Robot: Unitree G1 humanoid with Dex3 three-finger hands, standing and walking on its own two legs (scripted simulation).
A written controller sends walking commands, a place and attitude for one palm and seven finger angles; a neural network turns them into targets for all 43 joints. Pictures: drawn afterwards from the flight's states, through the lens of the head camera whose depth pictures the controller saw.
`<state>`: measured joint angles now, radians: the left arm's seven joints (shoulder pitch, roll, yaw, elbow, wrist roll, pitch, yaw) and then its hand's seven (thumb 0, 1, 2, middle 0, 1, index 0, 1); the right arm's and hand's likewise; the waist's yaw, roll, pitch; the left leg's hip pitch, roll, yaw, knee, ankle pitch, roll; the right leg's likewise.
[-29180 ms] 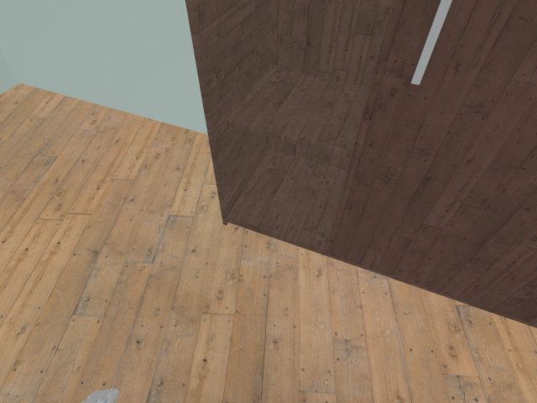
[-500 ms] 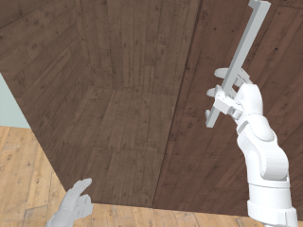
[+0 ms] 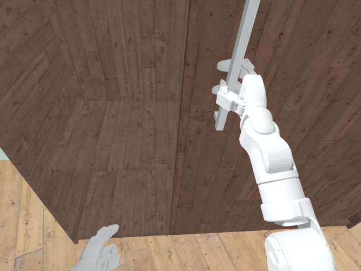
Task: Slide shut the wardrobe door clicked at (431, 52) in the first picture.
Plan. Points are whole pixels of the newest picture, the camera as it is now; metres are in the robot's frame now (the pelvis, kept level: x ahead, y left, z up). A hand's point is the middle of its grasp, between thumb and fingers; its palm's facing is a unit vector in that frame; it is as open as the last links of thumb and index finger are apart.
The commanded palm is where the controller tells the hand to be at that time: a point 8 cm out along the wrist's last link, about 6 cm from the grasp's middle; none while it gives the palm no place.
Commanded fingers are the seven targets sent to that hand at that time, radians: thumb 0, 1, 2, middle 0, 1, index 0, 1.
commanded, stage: tug the door sideways, standing still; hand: right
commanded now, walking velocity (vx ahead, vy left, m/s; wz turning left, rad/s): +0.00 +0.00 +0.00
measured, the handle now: (231, 67) +0.45 -0.09 +0.26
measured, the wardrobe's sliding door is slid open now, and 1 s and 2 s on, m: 0.48 0.47 0.32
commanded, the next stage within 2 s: step sideways, sliding the door along in 0.14 s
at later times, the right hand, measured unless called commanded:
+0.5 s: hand (223, 97) +0.40 -0.07 +0.22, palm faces -0.04 +0.99 -0.16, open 6.0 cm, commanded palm +0.39 -0.11 +0.23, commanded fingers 0.00 -0.90 -0.90 0.45 1.40 0.45 1.40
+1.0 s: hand (214, 95) +0.41 -0.05 +0.22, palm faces +0.09 +0.99 -0.05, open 6.0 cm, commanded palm +0.38 -0.04 +0.23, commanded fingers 0.00 -0.90 -0.90 0.45 1.40 0.45 1.40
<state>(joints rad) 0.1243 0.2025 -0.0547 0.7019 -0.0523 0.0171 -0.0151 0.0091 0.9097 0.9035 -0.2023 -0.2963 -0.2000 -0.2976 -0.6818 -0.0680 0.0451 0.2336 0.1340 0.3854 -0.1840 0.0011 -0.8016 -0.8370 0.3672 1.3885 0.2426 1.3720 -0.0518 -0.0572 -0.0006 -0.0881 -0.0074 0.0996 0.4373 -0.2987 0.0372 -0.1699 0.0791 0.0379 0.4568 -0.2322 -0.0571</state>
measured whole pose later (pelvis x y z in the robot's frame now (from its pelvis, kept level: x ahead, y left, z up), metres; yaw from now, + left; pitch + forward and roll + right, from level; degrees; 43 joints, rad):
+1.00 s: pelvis +0.01 +0.08 +0.00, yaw -2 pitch -3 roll +3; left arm 0.07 0.20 0.05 0.63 -0.05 -0.01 -0.03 0.01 0.91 0.90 -0.20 -0.30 -0.20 -0.30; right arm -0.63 -0.17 0.00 0.10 0.07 -0.06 -0.10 -0.02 -0.81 -0.86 0.46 1.41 0.18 1.35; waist -0.08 -0.03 0.22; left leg -0.49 0.00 -0.03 1.01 -0.41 0.03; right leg -0.16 -0.04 0.08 0.52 -0.31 0.00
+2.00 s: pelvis +0.10 +0.23 +0.00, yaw -1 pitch -2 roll +3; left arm 0.04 0.18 0.05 0.54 -0.01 -0.05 -0.08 0.01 0.91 0.90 -0.20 -0.30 -0.20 -0.30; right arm -0.15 -0.09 0.05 -0.49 -0.02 -0.06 -0.12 0.00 -0.80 -0.82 0.37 1.48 0.15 1.11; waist -0.08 -0.03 0.23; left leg -0.42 -0.03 0.03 0.93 -0.45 0.00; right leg -0.20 -0.15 0.00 0.53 -0.29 0.07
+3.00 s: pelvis +0.02 +0.42 -0.01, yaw +2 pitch -5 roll +2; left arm 0.12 0.16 0.01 0.63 -0.04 0.02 -0.04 0.01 0.91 0.90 -0.20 -0.30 -0.20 -0.30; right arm -0.46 -0.16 -0.02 -0.02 0.06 -0.04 -0.12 0.01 -0.79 -0.87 0.43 1.40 0.11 1.32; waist -0.11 -0.03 0.14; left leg -0.25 -0.02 0.03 0.57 -0.28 0.02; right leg -0.18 -0.15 0.07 0.53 -0.27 0.10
